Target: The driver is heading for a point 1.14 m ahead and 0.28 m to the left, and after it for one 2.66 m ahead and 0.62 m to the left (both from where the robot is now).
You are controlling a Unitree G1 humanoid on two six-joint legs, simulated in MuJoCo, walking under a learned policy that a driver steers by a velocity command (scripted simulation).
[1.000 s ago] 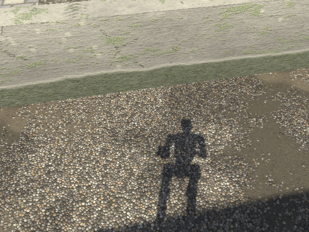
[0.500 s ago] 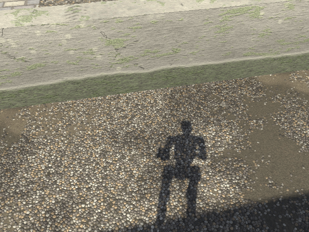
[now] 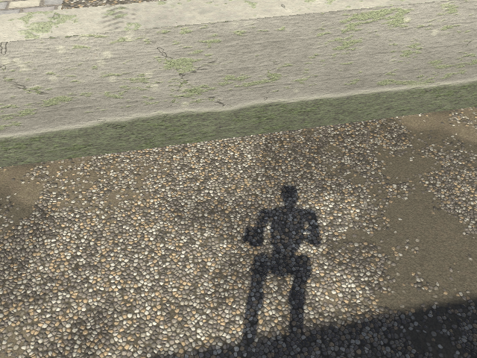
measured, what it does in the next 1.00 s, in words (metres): stands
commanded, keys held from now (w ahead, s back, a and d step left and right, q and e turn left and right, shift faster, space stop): w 0.64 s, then no key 0.36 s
